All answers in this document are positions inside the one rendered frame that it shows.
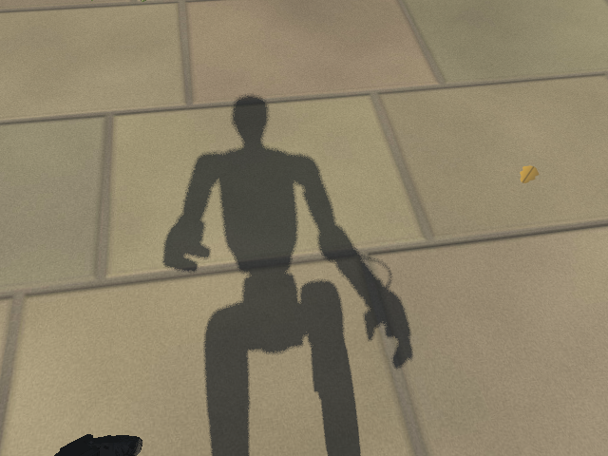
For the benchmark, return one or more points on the left robot hand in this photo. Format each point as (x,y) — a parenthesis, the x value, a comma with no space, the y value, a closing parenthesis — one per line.
(119,445)

